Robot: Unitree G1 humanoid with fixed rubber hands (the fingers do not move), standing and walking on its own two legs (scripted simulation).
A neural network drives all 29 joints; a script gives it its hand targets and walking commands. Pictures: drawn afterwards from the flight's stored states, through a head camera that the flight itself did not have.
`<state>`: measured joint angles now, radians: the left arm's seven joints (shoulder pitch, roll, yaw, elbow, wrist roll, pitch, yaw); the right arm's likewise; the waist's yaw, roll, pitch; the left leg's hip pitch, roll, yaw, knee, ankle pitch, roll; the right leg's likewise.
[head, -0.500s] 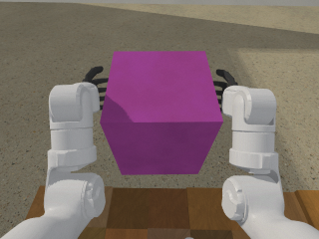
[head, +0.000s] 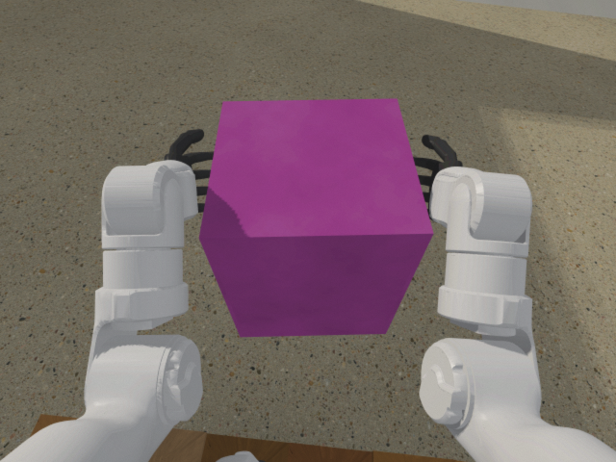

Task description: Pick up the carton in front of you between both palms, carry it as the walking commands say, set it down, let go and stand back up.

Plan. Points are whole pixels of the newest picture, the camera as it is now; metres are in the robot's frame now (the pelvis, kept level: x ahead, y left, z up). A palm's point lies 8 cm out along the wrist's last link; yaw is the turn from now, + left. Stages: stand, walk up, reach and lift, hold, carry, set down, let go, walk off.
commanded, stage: carry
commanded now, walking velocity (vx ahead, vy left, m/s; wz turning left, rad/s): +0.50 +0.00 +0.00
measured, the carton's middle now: (311, 228) +0.39 +0.02 +0.09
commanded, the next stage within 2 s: none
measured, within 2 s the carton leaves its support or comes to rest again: neither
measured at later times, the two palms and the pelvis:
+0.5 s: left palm (245, 92) +0.67 +0.14 +0.11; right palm (414, 112) +0.66 -0.16 +0.10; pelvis +0.32 -0.01 -0.03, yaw +1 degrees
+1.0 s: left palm (237, 27) +0.96 +0.20 +0.08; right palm (370, 39) +0.96 -0.10 +0.09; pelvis +0.61 +0.04 -0.04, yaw +0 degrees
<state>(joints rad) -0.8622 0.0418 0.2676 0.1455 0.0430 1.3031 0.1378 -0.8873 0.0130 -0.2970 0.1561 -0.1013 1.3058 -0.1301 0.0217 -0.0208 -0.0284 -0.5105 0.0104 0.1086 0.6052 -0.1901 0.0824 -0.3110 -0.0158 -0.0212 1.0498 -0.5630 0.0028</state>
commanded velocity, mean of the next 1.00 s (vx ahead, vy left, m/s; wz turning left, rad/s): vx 0.50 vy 0.00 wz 0.00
